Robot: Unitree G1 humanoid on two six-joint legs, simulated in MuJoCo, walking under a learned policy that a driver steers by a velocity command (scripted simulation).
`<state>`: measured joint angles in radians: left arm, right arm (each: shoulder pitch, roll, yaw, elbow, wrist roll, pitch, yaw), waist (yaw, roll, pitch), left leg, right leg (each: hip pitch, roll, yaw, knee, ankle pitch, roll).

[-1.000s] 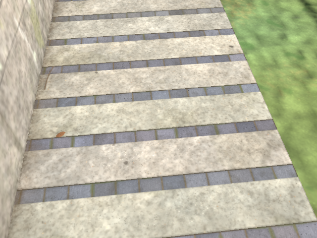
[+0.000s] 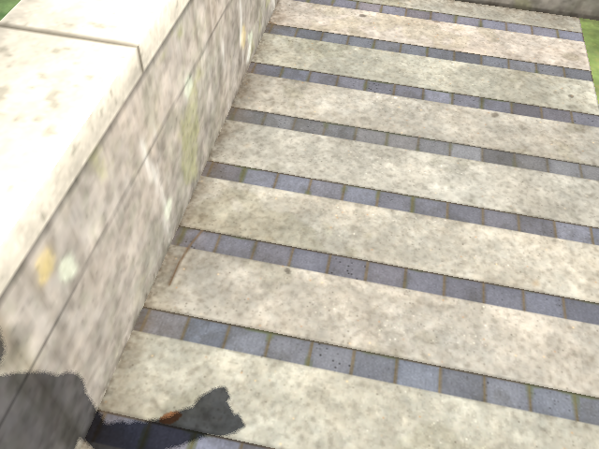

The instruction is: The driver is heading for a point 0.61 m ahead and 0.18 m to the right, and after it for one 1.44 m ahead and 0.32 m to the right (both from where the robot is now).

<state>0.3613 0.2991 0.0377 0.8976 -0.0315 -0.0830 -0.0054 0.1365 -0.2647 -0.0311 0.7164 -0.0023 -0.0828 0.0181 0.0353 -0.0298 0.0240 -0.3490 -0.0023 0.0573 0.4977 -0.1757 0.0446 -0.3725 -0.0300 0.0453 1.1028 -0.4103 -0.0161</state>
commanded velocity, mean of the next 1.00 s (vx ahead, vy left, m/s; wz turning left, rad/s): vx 0.50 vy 0.00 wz -0.44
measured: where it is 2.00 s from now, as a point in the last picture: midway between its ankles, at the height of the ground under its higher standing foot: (413, 249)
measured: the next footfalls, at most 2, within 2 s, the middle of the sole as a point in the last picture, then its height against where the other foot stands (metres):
right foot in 0.42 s outside the picture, level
left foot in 0.90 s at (341, 352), level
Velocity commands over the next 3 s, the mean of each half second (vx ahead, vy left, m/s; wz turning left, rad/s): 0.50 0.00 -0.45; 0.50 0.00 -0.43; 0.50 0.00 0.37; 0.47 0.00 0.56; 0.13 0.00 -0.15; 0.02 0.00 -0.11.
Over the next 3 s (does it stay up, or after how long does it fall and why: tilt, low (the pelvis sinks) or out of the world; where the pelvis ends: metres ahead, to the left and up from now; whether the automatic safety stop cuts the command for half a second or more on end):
stays up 1.26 -0.22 0.00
